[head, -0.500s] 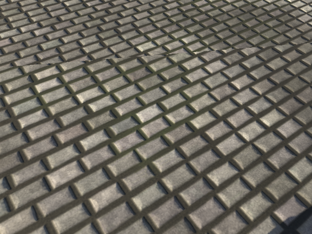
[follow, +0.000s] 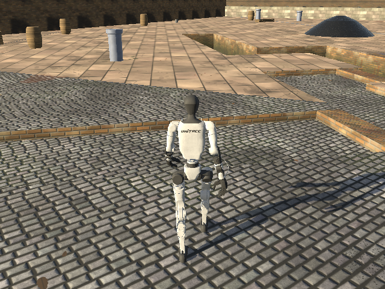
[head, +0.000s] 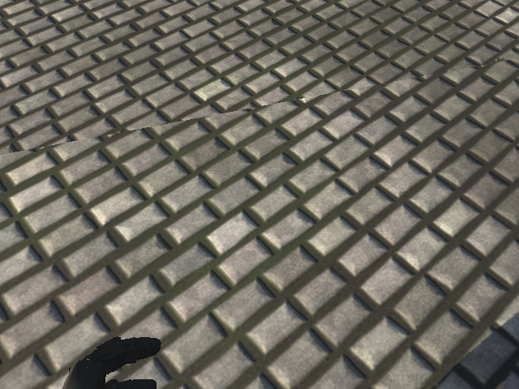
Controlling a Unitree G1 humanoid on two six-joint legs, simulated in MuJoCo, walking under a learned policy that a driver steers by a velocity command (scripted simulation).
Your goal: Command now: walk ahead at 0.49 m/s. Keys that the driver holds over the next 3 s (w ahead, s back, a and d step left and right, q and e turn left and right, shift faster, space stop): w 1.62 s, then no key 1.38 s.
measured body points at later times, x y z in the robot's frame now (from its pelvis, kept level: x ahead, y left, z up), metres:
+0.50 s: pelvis +0.28 +0.02 +0.01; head +0.31 +0.02 +0.46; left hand +0.25 +0.28 -0.13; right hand +0.49 -0.21 -0.08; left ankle +0.46 +0.16 -0.70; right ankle +0.18 -0.10 -0.72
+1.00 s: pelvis +0.54 +0.06 +0.02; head +0.56 +0.06 +0.47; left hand +0.74 +0.29 -0.09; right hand +0.52 -0.20 -0.12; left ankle +0.45 +0.15 -0.72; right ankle +0.74 -0.11 -0.67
